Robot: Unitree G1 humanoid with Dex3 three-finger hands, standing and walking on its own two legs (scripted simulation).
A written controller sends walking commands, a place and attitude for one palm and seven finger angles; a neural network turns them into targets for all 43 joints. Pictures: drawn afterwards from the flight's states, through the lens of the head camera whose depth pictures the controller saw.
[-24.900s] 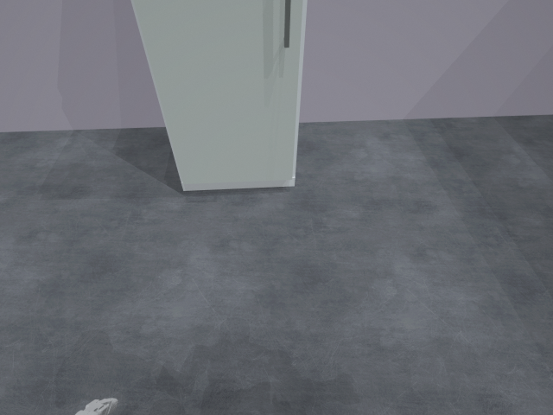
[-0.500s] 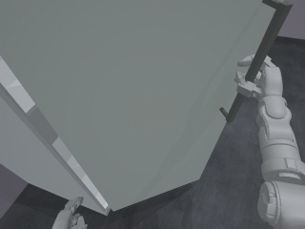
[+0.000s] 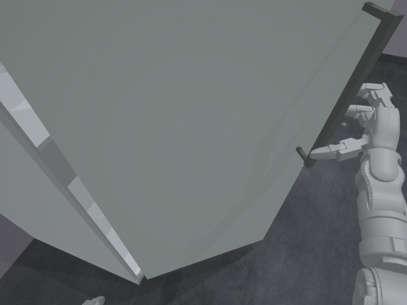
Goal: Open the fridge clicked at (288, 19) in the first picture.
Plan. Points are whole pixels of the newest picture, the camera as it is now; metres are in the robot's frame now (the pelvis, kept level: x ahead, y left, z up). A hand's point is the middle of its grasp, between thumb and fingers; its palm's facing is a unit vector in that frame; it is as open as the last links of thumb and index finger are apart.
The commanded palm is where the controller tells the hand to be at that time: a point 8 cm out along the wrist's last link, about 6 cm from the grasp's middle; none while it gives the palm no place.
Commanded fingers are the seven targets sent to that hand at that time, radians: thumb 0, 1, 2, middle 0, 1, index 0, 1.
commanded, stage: slip the hand off the handle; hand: right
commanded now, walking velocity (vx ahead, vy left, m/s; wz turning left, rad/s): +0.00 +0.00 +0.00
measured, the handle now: (332, 104) +0.47 -0.20 +0.17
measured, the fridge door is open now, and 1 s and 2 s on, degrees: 51 51 51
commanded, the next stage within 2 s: draw the hand back to the body in 1.36 s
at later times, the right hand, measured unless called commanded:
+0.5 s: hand (377, 131) +0.41 -0.27 +0.16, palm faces +0.30 +0.94 -0.18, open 14.7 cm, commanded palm +0.38 -0.32 +0.16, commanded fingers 0.00 0.55 -0.20 0.25 1.15 0.25 1.15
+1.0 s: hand (401, 158) +0.36 -0.30 +0.15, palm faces +0.29 +0.94 -0.16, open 14.7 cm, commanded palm +0.32 -0.33 +0.16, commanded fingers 0.00 0.55 -0.20 0.25 1.15 0.25 1.15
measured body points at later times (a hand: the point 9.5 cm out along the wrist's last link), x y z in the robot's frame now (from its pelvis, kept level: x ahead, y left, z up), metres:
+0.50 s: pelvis +0.02 +0.01 +0.00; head +0.04 +0.01 +0.45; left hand +0.13 +0.28 -0.11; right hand +0.39 -0.32 +0.17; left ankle +0.02 +0.12 -0.74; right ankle +0.01 -0.12 -0.74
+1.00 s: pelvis +0.02 -0.01 +0.00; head +0.03 -0.01 +0.44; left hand +0.13 +0.25 -0.11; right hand +0.34 -0.35 +0.16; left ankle +0.02 +0.12 -0.74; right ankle +0.01 -0.12 -0.74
